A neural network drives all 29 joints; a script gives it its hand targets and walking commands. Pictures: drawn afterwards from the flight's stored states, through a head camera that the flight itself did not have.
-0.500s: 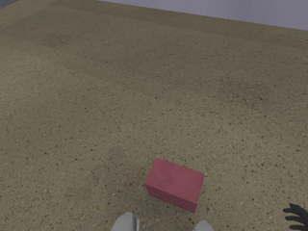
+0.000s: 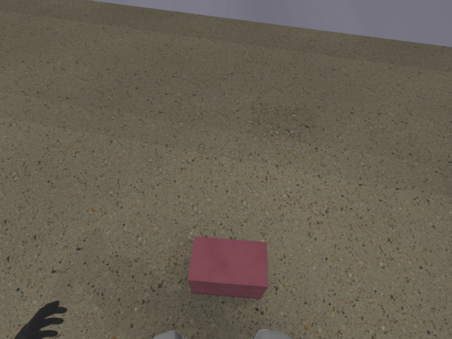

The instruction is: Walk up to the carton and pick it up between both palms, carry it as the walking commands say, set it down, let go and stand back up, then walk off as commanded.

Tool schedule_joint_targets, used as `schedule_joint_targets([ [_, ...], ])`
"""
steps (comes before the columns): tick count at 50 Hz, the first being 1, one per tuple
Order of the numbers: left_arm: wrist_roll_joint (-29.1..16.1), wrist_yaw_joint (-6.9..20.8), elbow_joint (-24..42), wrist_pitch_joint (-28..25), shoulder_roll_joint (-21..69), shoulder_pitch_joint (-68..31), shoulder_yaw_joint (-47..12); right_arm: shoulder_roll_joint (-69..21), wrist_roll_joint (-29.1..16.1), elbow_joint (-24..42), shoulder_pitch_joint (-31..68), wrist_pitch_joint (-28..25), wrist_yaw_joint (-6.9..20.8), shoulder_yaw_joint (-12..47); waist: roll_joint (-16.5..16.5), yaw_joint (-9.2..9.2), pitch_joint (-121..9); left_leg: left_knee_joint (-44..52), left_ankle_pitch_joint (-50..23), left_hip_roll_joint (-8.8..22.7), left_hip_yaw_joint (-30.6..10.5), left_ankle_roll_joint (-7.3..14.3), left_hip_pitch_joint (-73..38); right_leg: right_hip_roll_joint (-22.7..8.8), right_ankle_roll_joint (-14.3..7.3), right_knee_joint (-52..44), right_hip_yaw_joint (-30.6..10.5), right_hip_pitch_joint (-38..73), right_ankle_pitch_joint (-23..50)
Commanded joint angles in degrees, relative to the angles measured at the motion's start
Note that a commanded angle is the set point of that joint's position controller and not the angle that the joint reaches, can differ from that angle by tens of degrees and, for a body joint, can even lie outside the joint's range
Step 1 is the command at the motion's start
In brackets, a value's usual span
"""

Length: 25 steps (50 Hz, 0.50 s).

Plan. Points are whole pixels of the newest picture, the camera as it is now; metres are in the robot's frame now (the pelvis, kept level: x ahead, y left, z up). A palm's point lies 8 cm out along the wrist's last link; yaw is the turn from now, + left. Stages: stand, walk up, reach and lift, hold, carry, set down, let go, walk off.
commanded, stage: walk up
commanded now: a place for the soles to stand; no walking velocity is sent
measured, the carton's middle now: (228, 268) +0.43 -0.03 -0.65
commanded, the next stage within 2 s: stand in 1.46 s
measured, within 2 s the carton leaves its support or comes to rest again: neither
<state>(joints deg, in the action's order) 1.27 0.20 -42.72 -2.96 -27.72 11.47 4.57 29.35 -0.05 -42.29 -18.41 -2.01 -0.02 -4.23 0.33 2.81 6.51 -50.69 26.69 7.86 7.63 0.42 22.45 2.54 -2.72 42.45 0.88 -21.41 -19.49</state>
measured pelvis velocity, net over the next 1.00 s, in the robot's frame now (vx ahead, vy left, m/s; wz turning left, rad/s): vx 0.02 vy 0.00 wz -0.16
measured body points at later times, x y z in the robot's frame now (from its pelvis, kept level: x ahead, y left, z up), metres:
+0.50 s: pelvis +0.02 +0.00 +0.01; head +0.03 +0.00 +0.46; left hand +0.17 +0.32 -0.09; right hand +0.08 -0.36 -0.08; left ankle +0.03 +0.14 -0.71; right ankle +0.03 -0.12 -0.71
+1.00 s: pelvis +0.02 +0.00 +0.03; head +0.04 -0.01 +0.48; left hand +0.21 +0.29 -0.07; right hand +0.08 -0.34 -0.08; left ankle +0.03 +0.14 -0.71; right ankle +0.03 -0.12 -0.71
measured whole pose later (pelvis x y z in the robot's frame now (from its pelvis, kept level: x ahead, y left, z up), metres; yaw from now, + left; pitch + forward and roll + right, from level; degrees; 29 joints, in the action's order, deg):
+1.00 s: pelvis +0.02 +0.00 +0.03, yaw -9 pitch -2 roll +1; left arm 0.0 -0.4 -60.6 -1.9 -23.2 0.8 0.4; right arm 24.4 -0.2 -60.7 -2.6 -0.6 0.5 -1.1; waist 0.4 0.9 4.2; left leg -24.6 14.1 4.3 6.9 -2.0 8.5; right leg 1.2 0.1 26.7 -4.6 -13.1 -12.0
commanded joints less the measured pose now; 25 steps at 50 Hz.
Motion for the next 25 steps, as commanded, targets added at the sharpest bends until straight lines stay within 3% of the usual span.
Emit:
schedule_joint_targets([
  [1, -0.7, -0.7, 1.5, -0.6, -13.8, 6.7, 2.9, 8.3, -0.4, 3.8, 3.4, -0.8, -0.7, -1.5, -4.9, -4.45, -7.6, -7.4, 11.7, -1.9, -6.8, 0.4, 12.4, -20.0, -17.5, -12.3, -29.0, 12.9, 15.4],
  [2, -0.7, -1.1, 2.1, -0.4, -13.1, 4.4, 2.5, 8.2, -0.3, 2.6, 1.7, -1.1, -0.9, -1.4, -5.8, -3.18, -6.8, -3.8, 9.1, -1.8, -6.9, 0.5, 10.2, -18.1, -15.6, -11.1, -25.7, 10.6, 18.0],
  [4, -0.5, -1.0, 2.2, 0.4, -11.6, -0.8, 1.4, 7.2, -0.1, -0.6, -2.5, -2.1, -1.1, -1.4, -7.8, -0.06, -7.2, 9.1, -4.0, -4.6, -3.0, 1.4, -3.1, -11.6, -10.4, -7.7, -15.7, 1.4, 23.2],
  [5, -0.7, -0.7, 2.3, 0.9, -10.0, -2.4, 0.6, 7.8, 0.8, -1.7, -4.5, -2.7, -1.2, -1.9, -5.9, 1.30, -7.9, 14.4, -8.8, -5.6, -3.4, 2.1, -9.4, -8.7, -7.5, -3.7, -13.2, -3.3, 19.3],
  [6, -0.9, -0.4, 2.7, 1.2, -6.8, -2.8, -0.1, 10.9, 1.9, -1.7, -5.4, -3.3, -1.5, -2.5, 2.4, 1.49, -6.9, 22.1, -6.2, 2.6, -17.2, 4.6, -11.1, -3.9, -3.3, 5.3, -10.0, -9.3, 12.8],
  [7, -1.3, -0.5, 1.5, 1.6, -6.6, -0.8, 0.0, 14.7, 1.4, -0.4, -2.1, -3.5, -1.5, -2.9, 9.9, -0.12, -5.6, 28.5, -6.5, 15.9, -33.1, 11.2, -9.3, 0.6, 0.1, 11.2, -5.1, -12.1, -5.7],
  [8, -1.1, -0.6, 0.6, 1.9, -9.7, -1.1, 1.0, 15.0, 1.3, 0.0, 0.1, -3.4, -1.3, -3.2, 6.3, -0.34, -3.9, 28.7, -10.4, 19.1, -33.8, 14.4, -7.1, -1.2, 0.7, 15.6, -7.7, -10.6, -13.6],
  [9, -1.2, -0.5, -0.2, 1.9, -9.6, -0.9, 1.3, 14.6, 1.5, 0.1, 2.1, -3.5, -1.6, -3.0, 5.2, -1.46, -2.2, 26.8, -13.4, 18.1, -30.6, 14.6, -5.5, -1.8, 0.6, 16.1, -7.6, -9.5, -13.8],
  [11, -1.1, 0.1, -1.6, 1.6, -9.1, 0.5, 1.7, 14.1, 1.4, -0.2, 4.4, -3.2, -1.6, -2.8, 7.7, -2.63, -1.4, 24.7, -13.2, 13.8, -21.9, 11.1, -3.4, -3.6, -0.1, 8.5, -4.6, -6.2, -11.5],
  [13, -0.5, 0.8, -4.2, 1.1, -7.8, 3.6, 2.1, 12.9, 1.3, -0.2, 7.1, -2.4, -0.9, -2.2, 9.8, -4.32, -3.5, 21.1, -11.9, 8.1, -13.1, 7.2, 0.9, -1.1, -0.6, -3.5, 0.6, 5.1, -3.5],
  [14, 0.0, 0.6, -4.6, 0.9, -8.3, 3.2, 2.3, 11.1, 1.2, -0.5, 6.1, -1.9, -0.6, -1.5, 7.7, -4.38, -3.9, 19.2, -8.6, 6.5, -11.3, 5.5, 3.4, -0.2, -0.9, -6.8, -0.2, 8.8, -1.2],
  [15, 0.4, 0.5, -4.2, 0.6, -9.8, 2.0, 2.3, 8.4, 0.8, -0.7, 5.0, -1.6, -0.5, -0.7, 1.8, -3.98, -4.9, 15.8, -4.1, 4.3, -8.9, 3.3, 5.7, -4.0, -2.2, -10.3, -8.1, 10.2, -1.6],
  [16, 0.4, 0.5, -3.5, 0.1, -11.7, -0.8, 1.8, 6.1, 0.3, -0.6, 6.4, -1.3, -0.4, 0.0, -5.3, -2.63, -3.9, 10.2, 1.2, -1.0, -5.2, 1.0, 5.2, -10.8, -5.2, -15.5, -22.6, 4.2, -6.4],
  [17, -0.1, 0.5, -4.2, 0.0, -12.0, -1.0, 1.3, 6.6, 0.0, -1.4, 8.2, -1.1, -0.7, -0.2, -4.5, -2.45, -4.1, 8.3, 3.3, -3.0, -5.1, 1.3, 1.2, -14.0, -8.4, -17.3, -26.6, 0.5, -7.2],
  [18, -0.3, 0.2, -4.5, 0.0, -12.4, -2.4, 1.0, 7.1, -0.1, -2.4, 7.6, -1.2, -0.7, -0.3, -4.0, -1.85, -4.0, 10.0, 2.2, -3.7, -5.4, 1.7, -1.1, -13.6, -8.7, -16.4, -24.9, -0.7, -5.5],
  [20, -0.5, -0.1, -5.0, 0.3, -10.5, -6.0, 0.1, 7.2, 0.3, -4.9, 5.0, -2.0, -0.8, -0.1, -3.8, -0.48, -4.4, 17.5, -3.2, -2.7, -7.9, 2.9, -6.2, -9.8, -5.0, -12.3, -17.4, -2.8, 0.2],
  [22, -0.8, 0.1, -6.5, 0.3, -8.2, -4.8, -0.6, 9.4, 0.5, -5.5, 6.5, -2.6, -0.5, -0.2, 1.0, -1.90, -6.4, 22.4, -9.6, 2.9, -14.0, 4.9, -9.2, -5.4, -1.4, -6.3, -9.3, -1.1, 10.2],
  [23, -0.9, 0.0, -7.5, 0.3, -8.1, -3.7, -0.6, 9.7, 0.6, -5.6, 8.0, -2.6, -0.5, 0.0, 1.4, -2.88, -7.5, 22.5, -13.4, 4.6, -14.6, 5.4, -9.2, -5.0, -0.7, -5.6, -7.6, 1.6, 12.5],
  [25, -0.9, 0.0, -8.8, 0.3, -8.6, -3.7, -0.5, 9.2, 0.3, -6.2, 10.3, -2.1, -0.4, 0.3, 0.5, -3.40, -7.9, 20.8, -16.3, 2.9, -10.9, 3.9, -7.7, -5.6, -1.2, -8.3, -8.4, 5.7, 15.8],
])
